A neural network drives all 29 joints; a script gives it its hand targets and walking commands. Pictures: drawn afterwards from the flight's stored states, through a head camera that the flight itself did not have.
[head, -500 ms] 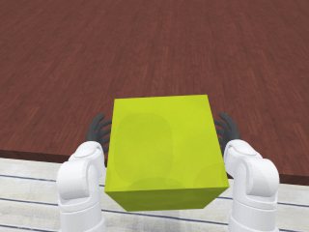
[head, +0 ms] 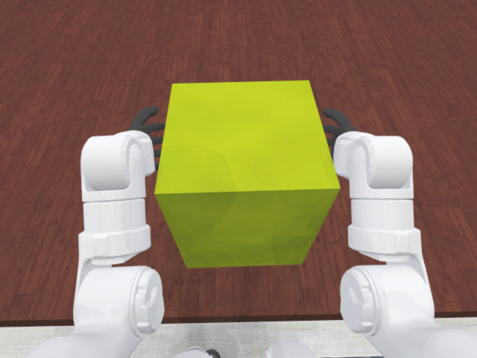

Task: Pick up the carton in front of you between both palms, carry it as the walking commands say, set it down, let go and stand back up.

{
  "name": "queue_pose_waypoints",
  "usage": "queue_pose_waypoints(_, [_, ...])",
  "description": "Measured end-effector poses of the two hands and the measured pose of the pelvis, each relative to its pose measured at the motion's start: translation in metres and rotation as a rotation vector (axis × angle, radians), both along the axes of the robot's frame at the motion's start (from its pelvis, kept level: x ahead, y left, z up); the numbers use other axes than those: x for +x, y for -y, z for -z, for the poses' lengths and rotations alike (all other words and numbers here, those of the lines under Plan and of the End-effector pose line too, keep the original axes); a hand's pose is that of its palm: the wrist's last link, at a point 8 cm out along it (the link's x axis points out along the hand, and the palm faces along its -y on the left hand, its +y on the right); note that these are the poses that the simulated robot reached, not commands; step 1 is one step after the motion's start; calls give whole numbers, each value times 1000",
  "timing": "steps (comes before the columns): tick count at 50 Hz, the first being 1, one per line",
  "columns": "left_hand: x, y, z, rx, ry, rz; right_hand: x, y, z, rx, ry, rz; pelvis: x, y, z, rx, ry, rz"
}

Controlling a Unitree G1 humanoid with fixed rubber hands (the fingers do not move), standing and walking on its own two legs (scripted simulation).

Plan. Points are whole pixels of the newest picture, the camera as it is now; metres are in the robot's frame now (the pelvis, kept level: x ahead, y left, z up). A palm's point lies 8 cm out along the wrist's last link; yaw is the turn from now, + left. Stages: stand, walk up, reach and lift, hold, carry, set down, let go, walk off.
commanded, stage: carry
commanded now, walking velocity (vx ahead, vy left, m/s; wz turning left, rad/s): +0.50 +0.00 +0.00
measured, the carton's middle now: (242, 182) +0.38 -0.02 +0.06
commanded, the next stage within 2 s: none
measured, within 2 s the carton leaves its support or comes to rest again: neither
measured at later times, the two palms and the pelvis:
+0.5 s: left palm out of the picture +0.74 +0.16 +0.21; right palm out of the picture +0.79 -0.14 +0.21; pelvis +0.38 -0.05 +0.09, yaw +2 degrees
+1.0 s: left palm out of the picture +1.13 +0.11 +0.34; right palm out of the picture +1.10 -0.19 +0.34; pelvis +0.74 -0.01 +0.14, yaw +0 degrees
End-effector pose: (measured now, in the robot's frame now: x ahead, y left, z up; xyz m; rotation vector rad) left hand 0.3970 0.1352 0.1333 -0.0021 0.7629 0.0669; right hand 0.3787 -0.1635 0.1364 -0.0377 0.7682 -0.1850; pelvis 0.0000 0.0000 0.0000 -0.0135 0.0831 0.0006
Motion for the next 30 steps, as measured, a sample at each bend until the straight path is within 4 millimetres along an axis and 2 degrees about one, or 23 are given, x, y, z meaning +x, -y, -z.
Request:
queue_pose_waypoints(4, [57,-2,-2,-21,19,-23,54,-2,0,28,22,30,45,-5,-9,-11,-20,-3])
queue_pose_waypoints(8, [110,-3,-11,-48,82,-53,112,-3,-9,50,89,41,100,-2,-11,-13,-28,-18])
queue_pose_waypoints(13, [183,3,-23,-70,152,-77,190,3,-25,53,160,32,185,10,-10,-19,-13,-45])
queue_pose_waypoints(18, [263,3,-29,-39,130,-121,289,4,-30,74,134,-17,282,30,-21,-26,2,-40])
queue_pose_waypoints(21, [300,-9,-42,5,104,-181,349,-10,-39,88,102,-94,326,42,-42,-27,18,-36])
queue_pose_waypoints(24, [330,-19,-62,-8,72,-223,392,-21,-64,83,70,-130,364,52,-76,-23,19,-39])
queue_pose_waypoints(27, [367,-24,-95,-28,80,-251,435,-27,-100,79,77,-146,403,59,-109,-6,13,-53])
queue_pose_waypoints(30, [410,-26,-138,-20,124,-263,481,-30,-140,91,121,-159,445,61,-134,22,10,-61])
